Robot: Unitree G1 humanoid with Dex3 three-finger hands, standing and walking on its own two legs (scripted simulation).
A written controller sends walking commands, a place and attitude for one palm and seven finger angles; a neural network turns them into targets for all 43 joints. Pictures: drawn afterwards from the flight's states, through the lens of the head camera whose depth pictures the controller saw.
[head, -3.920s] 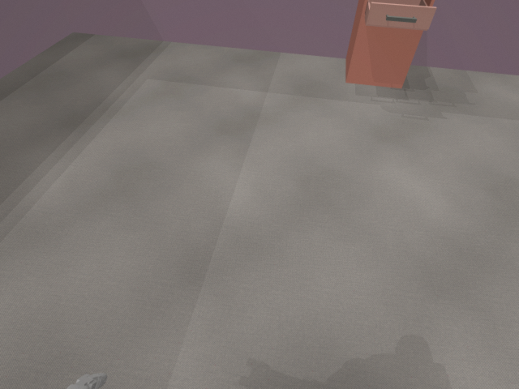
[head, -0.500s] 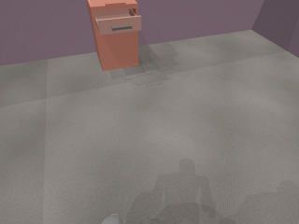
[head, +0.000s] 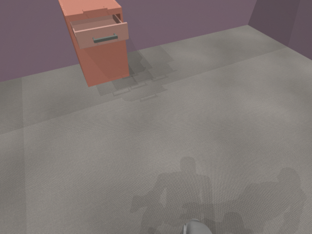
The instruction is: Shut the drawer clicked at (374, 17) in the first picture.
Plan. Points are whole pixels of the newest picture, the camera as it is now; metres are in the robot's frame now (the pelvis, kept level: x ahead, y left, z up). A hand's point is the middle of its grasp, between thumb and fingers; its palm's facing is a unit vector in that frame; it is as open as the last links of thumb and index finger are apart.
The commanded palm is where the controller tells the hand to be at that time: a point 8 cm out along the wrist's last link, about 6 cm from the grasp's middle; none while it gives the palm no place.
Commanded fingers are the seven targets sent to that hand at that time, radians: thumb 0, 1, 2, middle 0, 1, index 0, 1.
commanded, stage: walk to a spot facing it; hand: left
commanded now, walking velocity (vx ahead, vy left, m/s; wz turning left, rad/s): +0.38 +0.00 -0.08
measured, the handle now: (105, 37) +1.42 +0.42 -0.21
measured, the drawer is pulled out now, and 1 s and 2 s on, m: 0.19 0.19 0.19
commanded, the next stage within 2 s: turn to face it in 1.60 s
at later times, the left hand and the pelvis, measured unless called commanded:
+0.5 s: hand (118, 225) +0.18 +0.12 -0.17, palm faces +0.11 -0.98 -0.19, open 7.3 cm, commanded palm none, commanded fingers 0.00 0.90 0.90 -0.20 -0.30 -0.20 -0.30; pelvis +0.21 -0.05 +0.00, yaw +2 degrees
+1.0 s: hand (108, 139) +0.49 +0.21 -0.17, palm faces +0.07 -0.98 -0.17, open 7.4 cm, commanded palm none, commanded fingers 0.00 0.90 0.90 -0.20 -0.30 -0.20 -0.30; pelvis +0.43 +0.02 +0.00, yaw +0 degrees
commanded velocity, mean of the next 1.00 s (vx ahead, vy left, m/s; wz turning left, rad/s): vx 0.38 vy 0.00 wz -0.03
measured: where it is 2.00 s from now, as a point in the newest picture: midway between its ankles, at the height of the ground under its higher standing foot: (159, 146)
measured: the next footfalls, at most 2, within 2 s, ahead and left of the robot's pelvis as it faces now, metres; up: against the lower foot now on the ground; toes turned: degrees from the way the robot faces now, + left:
right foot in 0.12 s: +0.21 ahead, -0.13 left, +0.00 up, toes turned -10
left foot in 0.68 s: +0.42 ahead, +0.10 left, +0.00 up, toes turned +13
